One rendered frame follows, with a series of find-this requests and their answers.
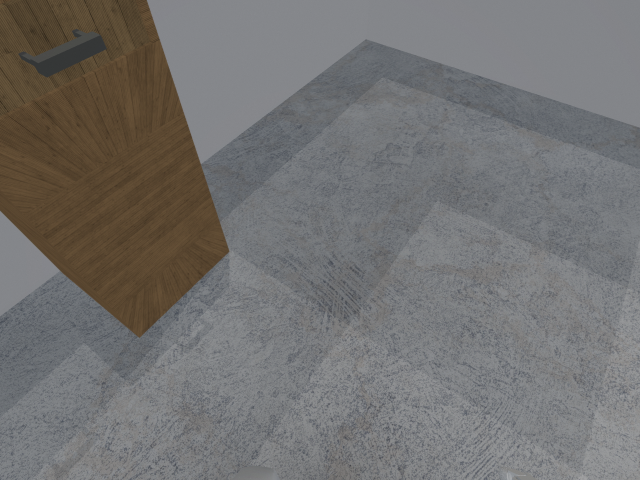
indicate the handle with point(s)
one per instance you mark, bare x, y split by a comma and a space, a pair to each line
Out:
67, 54

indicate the drawer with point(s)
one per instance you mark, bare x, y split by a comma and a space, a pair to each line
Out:
36, 26

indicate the cabinet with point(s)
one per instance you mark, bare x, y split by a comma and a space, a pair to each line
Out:
102, 175

